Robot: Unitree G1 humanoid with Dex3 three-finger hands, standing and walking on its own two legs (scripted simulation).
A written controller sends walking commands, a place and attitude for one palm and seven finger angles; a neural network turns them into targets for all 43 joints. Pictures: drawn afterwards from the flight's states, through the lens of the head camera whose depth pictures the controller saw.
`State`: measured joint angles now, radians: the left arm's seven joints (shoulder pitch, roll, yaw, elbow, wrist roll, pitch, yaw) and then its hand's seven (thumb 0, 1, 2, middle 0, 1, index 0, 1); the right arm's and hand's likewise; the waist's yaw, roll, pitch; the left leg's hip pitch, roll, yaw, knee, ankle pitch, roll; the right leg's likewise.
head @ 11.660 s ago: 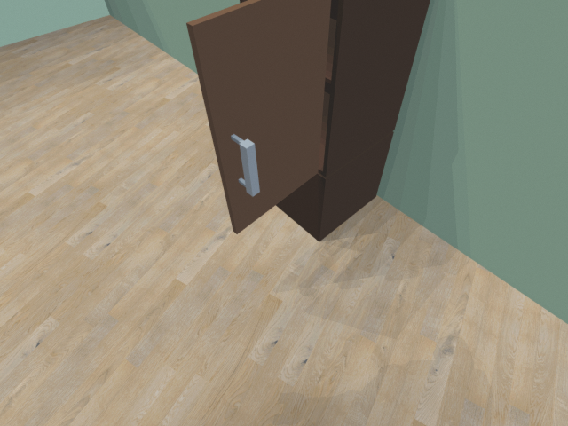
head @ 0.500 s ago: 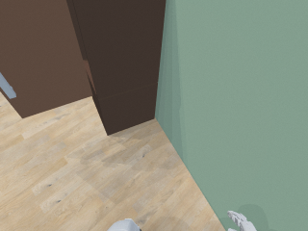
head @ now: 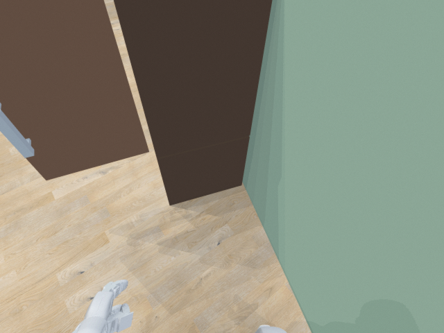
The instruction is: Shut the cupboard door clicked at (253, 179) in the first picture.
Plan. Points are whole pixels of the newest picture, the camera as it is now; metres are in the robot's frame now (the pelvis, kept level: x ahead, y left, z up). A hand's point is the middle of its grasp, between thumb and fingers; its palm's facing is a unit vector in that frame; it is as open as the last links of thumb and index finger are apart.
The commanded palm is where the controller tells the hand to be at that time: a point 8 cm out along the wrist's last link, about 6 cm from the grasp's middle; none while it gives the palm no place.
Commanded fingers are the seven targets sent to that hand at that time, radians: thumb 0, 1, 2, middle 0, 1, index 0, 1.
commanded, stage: turn to face it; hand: left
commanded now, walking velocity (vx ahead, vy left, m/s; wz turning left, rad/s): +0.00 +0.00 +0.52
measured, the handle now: (13, 130) +0.61 +0.57 -0.08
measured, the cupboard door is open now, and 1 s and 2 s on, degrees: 93 93 93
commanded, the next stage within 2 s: take the last steps up to it in 0.38 s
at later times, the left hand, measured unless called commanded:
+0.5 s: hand out of the picture -0.04 +0.20 -0.19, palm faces +0.30 -0.93 -0.22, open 7.4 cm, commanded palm none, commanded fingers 0.00 0.90 0.90 -0.20 -0.30 -0.20 -0.30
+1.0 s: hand out of the picture +0.12 +0.20 -0.16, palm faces +0.31 -0.93 -0.21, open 7.4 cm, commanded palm none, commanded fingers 0.00 0.90 0.90 -0.20 -0.30 -0.20 -0.30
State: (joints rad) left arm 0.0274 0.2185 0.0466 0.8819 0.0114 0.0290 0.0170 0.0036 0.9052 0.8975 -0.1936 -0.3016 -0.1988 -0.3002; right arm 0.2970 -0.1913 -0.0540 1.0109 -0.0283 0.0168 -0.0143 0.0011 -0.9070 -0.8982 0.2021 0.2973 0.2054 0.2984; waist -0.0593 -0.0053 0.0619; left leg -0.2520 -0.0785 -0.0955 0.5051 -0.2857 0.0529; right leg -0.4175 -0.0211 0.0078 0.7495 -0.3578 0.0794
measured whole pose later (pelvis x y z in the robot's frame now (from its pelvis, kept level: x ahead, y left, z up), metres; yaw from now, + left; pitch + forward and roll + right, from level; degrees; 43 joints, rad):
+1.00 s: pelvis +0.09 +0.00 +0.00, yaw +18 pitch -1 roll +1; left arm 0.18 0.17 0.04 0.96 0.03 -0.03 -0.01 0.00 0.90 0.90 -0.19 -0.30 -0.20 -0.30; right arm 0.37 -0.21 -0.05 1.09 -0.03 0.02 0.00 0.00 -0.92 -0.90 0.20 0.30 0.20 0.30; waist -0.02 0.02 0.04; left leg -0.29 -0.03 0.01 0.77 -0.44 0.03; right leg -0.22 -0.04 -0.09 0.54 -0.30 -0.02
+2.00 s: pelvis +0.25 +0.11 +0.00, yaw +19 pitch +0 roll +0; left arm 0.16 0.18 0.04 1.01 0.01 0.01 0.03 0.00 0.90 0.90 -0.20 -0.30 -0.20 -0.30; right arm 0.22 -0.18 -0.05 1.06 -0.01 0.04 -0.03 0.00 -0.91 -0.90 0.20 0.30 0.20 0.30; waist 0.00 -0.04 0.08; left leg -0.19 -0.01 0.05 0.50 -0.28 -0.02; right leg -0.28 -0.03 -0.08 0.56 -0.29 -0.02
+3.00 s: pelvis +0.24 +0.07 +0.00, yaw +18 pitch -1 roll +1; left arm 0.18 0.22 -0.01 1.08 0.01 -0.02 0.01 0.00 0.90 0.90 -0.20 -0.30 -0.20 -0.30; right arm 0.26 -0.25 0.01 1.09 -0.02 -0.02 -0.02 0.00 -0.91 -0.90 0.20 0.30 0.20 0.30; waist -0.01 0.03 0.04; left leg -0.16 0.04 0.05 0.39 -0.22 -0.04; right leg -0.20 0.02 -0.03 0.46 -0.26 -0.05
